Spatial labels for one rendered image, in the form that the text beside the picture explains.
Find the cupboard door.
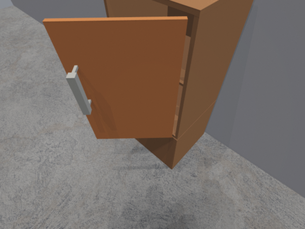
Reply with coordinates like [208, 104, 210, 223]
[42, 16, 188, 139]

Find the handle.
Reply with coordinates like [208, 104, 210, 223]
[66, 65, 92, 115]

